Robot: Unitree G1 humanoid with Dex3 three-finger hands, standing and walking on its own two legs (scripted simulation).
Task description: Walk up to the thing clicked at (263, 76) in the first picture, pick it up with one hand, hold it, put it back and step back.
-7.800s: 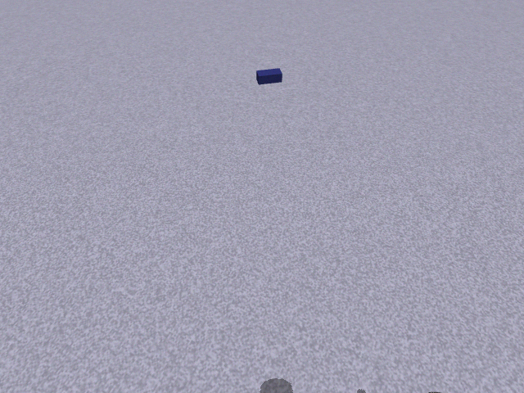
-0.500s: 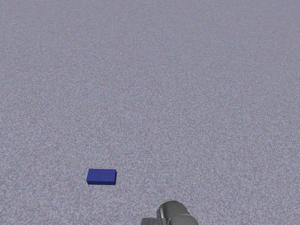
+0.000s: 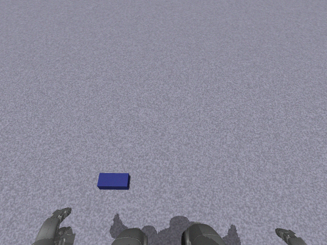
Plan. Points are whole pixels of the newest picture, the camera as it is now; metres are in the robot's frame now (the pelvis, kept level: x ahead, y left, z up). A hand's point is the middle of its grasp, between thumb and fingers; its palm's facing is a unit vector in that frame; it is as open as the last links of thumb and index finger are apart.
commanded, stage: walk up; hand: left
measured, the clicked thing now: (114, 181) +0.48 +0.29 -0.72
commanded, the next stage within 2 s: none
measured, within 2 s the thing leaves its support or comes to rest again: neither
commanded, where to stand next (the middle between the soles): +0.06 +0.01 m, yaw -1 degrees
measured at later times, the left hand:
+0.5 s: hand out of the picture +0.05 +0.31 -0.12, palm faces -0.10 -0.91 -0.40, open 7.4 cm
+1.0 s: hand out of the picture +0.10 +0.30 -0.14, palm faces +0.03 -0.91 -0.42, open 7.4 cm
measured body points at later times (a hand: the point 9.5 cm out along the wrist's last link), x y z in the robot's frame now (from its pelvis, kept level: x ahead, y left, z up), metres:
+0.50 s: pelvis -0.01 +0.01 +0.02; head +0.01 +0.02 +0.47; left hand +0.06 +0.35 -0.09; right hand +0.00 -0.31 -0.08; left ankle -0.02 +0.13 -0.71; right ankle +0.04 -0.14 -0.68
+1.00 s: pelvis -0.02 +0.02 -0.01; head +0.02 +0.02 +0.44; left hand +0.09 +0.35 -0.11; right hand +0.05 -0.30 -0.13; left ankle +0.01 +0.15 -0.71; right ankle +0.03 -0.13 -0.68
